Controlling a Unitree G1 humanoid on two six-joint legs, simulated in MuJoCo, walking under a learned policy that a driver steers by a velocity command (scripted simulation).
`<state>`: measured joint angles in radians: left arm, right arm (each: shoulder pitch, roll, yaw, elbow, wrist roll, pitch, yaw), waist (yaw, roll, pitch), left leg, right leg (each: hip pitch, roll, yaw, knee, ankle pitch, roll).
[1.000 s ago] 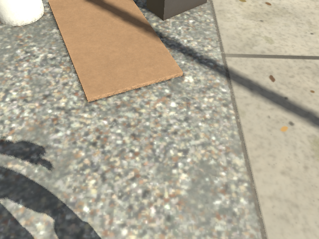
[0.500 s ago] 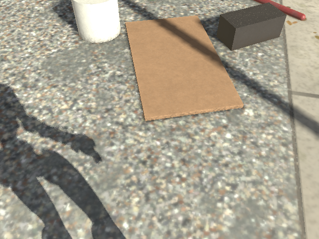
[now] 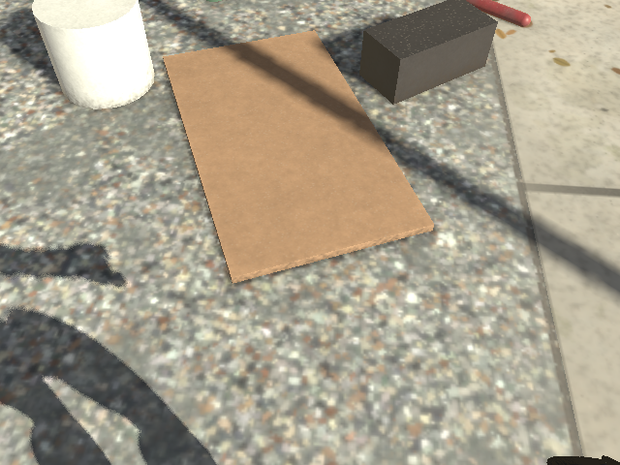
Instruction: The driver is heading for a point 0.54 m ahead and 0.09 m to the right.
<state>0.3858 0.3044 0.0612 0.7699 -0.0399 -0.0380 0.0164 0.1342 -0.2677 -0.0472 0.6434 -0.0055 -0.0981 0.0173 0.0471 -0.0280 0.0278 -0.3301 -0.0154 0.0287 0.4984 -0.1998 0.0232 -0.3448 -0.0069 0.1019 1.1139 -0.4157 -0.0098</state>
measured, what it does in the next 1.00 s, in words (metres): walks ahead, turning right: right foot, then left foot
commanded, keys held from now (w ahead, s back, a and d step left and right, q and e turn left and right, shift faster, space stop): w+e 0.48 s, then w+q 0.08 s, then no key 0.44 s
